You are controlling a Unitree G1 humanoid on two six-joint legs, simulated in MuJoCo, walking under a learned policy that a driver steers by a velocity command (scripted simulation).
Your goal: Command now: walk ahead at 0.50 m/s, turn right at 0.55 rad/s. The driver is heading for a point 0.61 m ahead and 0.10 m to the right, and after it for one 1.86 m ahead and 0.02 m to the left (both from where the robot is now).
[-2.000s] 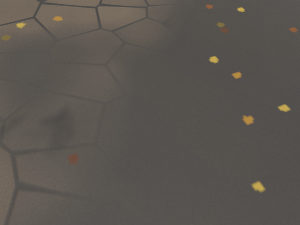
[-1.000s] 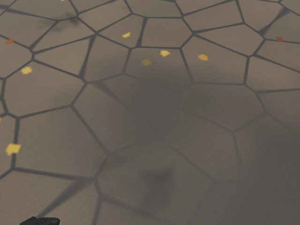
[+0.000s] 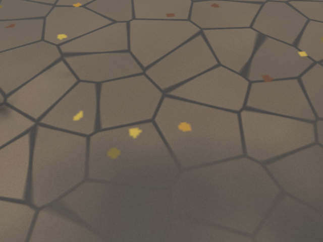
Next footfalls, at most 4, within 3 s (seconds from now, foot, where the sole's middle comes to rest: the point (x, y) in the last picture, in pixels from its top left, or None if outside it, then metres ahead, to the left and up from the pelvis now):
0.18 right None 0.26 -0.15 -0.78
0.68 left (163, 218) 0.58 -0.02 -0.78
1.14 right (223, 177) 0.75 -0.30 -0.78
1.64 left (160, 132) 1.03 -0.03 -0.78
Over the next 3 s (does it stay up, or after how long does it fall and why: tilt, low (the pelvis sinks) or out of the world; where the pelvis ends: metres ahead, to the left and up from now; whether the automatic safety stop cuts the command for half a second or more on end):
stays up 1.59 0.10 0.00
